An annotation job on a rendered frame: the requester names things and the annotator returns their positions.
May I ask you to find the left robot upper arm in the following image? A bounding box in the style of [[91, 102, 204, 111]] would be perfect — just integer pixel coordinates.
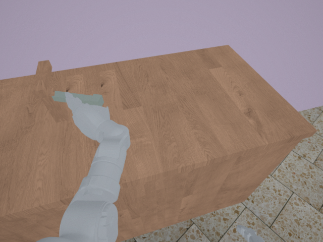
[[36, 201, 118, 242]]

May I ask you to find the left robot forearm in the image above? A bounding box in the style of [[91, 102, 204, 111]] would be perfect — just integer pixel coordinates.
[[59, 120, 131, 236]]

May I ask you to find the counter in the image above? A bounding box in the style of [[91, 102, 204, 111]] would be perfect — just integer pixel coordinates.
[[0, 45, 317, 242]]

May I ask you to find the tap lever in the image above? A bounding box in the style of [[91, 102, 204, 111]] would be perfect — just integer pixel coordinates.
[[52, 91, 104, 106]]

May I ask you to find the left robot hand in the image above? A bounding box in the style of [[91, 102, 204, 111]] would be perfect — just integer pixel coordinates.
[[65, 92, 110, 140]]

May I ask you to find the right robot hand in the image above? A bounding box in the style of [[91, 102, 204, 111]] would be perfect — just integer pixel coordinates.
[[237, 225, 265, 242]]

